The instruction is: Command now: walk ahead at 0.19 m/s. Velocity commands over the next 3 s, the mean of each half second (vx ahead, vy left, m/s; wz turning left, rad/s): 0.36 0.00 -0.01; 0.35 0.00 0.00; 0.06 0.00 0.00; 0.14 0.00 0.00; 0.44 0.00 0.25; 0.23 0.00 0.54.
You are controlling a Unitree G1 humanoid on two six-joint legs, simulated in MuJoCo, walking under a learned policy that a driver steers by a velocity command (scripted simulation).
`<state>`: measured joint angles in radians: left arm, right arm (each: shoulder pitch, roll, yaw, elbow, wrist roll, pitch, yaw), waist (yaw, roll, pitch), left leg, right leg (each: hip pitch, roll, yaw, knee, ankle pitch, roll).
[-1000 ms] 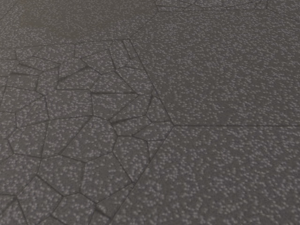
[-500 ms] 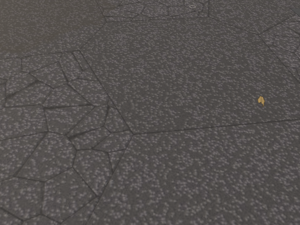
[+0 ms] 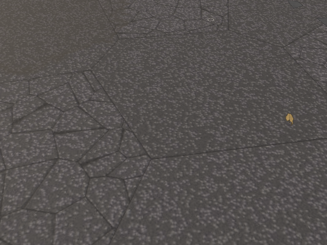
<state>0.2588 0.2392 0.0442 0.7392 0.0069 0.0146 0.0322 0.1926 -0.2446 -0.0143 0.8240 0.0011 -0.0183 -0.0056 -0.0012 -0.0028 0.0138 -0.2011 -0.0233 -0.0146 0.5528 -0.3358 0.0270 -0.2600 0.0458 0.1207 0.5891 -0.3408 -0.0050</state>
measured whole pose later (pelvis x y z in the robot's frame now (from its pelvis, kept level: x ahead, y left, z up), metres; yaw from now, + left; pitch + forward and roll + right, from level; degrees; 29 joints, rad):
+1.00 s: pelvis +0.43 +0.02 +0.01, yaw +0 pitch +1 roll +2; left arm 0.14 0.26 0.04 0.74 0.00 -0.05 0.01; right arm 0.26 -0.26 -0.03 0.90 -0.01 -0.07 0.01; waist -0.06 -0.05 0.03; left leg -0.11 -0.09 0.05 0.28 -0.19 0.07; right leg -0.58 -0.08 0.05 0.64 0.00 0.02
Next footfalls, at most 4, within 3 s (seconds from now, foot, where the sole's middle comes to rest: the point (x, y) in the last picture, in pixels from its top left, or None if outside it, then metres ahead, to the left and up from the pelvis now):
0.62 left None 0.48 0.12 -0.77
1.08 right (197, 226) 0.61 -0.11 -0.77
2.48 left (140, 160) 0.95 0.14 -0.77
2.96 right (160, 123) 1.20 0.05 -0.77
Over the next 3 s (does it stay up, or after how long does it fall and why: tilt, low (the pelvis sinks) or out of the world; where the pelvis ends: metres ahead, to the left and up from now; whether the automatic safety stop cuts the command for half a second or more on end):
stays up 1.02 0.08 0.00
